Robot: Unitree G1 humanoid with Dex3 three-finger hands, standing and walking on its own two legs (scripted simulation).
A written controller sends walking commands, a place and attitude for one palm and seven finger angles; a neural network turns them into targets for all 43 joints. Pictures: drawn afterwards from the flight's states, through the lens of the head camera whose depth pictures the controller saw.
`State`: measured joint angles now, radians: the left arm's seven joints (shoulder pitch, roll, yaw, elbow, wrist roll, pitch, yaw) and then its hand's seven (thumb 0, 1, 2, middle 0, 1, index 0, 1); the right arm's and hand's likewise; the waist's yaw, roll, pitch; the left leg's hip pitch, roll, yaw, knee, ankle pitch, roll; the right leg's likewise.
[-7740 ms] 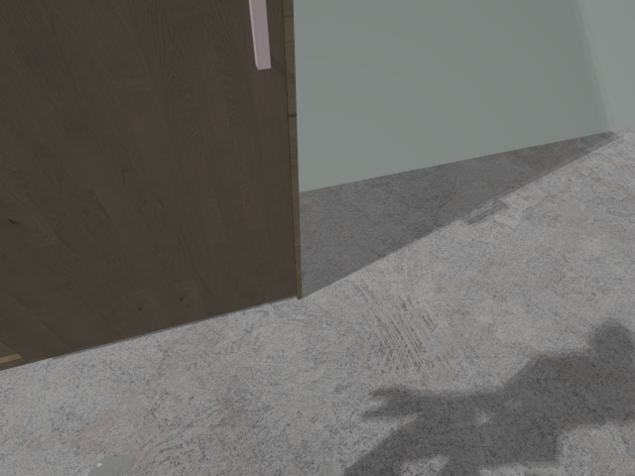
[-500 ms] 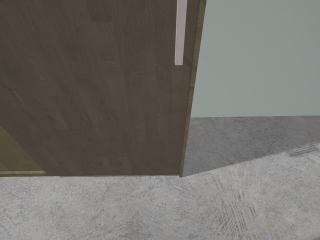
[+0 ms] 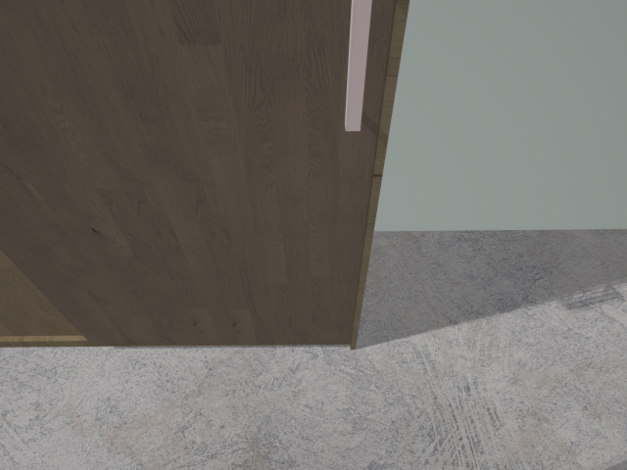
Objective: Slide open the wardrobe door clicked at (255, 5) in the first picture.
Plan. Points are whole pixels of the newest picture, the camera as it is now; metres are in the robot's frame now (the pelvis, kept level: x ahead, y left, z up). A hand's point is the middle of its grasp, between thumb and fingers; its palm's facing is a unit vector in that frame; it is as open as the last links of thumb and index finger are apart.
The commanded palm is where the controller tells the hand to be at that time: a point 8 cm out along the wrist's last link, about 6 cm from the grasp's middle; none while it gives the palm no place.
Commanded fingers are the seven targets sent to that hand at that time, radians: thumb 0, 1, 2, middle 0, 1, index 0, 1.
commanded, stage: look again from close up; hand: right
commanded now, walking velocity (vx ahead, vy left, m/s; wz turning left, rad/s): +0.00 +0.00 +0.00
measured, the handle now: (356, 43) +0.62 -0.02 +0.26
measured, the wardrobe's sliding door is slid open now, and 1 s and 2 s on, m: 0.00 0.00 0.00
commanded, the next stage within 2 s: shuffle to correct the standing spot in 1.18 s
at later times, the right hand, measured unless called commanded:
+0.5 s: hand out of the picture -0.02 -0.14 -0.18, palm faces +0.05 +0.99 -0.13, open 7.4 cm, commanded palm none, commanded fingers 0.00 -0.90 -0.90 0.20 0.30 0.20 0.30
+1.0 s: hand out of the picture -0.01 -0.13 -0.18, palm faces +0.06 +0.99 -0.14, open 7.4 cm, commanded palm none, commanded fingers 0.00 -0.90 -0.90 0.20 0.30 0.20 0.30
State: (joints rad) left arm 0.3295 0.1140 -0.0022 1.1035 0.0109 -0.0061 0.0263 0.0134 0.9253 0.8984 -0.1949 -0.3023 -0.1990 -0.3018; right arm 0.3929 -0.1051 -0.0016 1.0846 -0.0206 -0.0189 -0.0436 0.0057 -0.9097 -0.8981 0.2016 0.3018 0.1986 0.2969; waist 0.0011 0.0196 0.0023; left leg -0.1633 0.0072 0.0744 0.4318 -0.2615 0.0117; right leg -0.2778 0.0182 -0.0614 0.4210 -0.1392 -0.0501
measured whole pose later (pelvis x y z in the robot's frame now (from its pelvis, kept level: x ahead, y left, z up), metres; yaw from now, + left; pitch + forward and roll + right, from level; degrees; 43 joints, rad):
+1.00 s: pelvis +0.02 +0.02 +0.00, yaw +0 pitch -1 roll +0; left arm 0.32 0.11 -0.01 1.13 0.01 -0.01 0.04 0.01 0.92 0.90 -0.19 -0.30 -0.20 -0.30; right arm 0.38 -0.10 0.00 1.10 -0.01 -0.02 -0.04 0.01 -0.91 -0.90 0.20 0.30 0.20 0.30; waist -0.01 0.02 0.01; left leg -0.12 -0.01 0.08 0.42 -0.29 0.03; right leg -0.24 0.01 -0.06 0.43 -0.18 -0.03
